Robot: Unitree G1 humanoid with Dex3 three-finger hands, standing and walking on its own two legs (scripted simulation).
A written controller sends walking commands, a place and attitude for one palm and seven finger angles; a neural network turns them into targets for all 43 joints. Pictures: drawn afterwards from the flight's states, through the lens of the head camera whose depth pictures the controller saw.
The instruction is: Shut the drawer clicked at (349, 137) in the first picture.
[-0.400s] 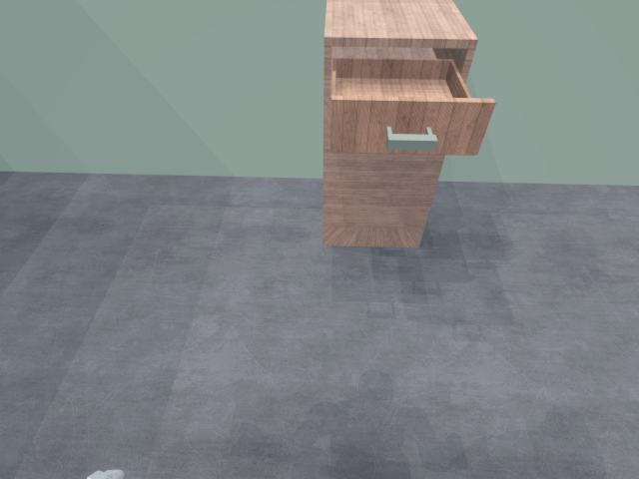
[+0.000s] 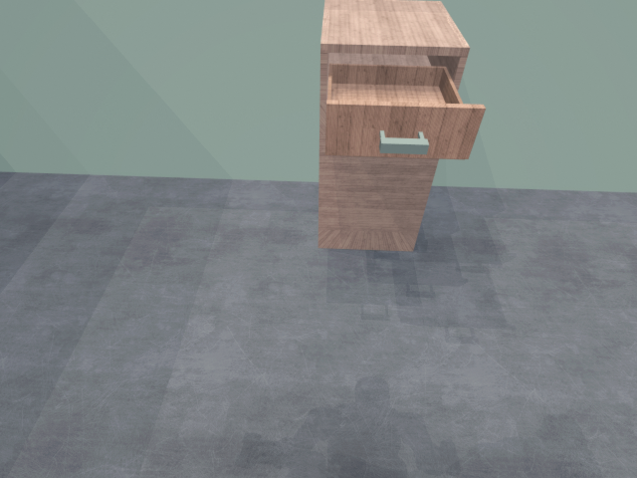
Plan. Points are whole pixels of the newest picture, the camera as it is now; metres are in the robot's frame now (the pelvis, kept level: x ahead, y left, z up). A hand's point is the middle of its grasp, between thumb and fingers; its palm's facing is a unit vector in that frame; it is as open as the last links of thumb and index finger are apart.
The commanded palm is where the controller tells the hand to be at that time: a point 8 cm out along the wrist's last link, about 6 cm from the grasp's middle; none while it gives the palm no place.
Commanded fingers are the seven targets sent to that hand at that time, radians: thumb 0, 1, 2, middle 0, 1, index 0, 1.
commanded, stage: stand and wait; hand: left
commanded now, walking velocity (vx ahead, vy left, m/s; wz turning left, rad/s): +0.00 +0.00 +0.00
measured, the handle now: (402, 140) +0.85 -0.15 -0.02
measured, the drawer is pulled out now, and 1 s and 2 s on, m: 0.30 0.30 0.30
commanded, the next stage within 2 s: look at it before walking up in 0.42 s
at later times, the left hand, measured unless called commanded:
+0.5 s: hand out of the picture +0.07 +0.25 -0.15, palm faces -0.02 -0.94 -0.34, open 7.4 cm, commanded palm none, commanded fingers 0.00 0.90 0.90 -0.20 -0.30 -0.20 -0.30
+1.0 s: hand out of the picture +0.07 +0.25 -0.15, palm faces -0.01 -0.94 -0.34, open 7.4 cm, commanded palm none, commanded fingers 0.00 0.90 0.90 -0.20 -0.30 -0.20 -0.30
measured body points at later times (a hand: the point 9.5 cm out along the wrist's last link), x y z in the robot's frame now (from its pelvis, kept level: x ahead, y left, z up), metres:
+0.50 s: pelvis -0.01 +0.00 +0.00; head -0.01 -0.01 +0.45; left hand +0.07 +0.29 -0.13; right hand +0.06 -0.30 -0.14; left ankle +0.00 +0.13 -0.74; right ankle -0.01 -0.11 -0.74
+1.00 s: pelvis +0.00 +0.00 +0.00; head +0.00 +0.00 +0.45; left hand +0.07 +0.30 -0.13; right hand +0.08 -0.30 -0.13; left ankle +0.00 +0.13 -0.74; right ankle +0.00 -0.11 -0.74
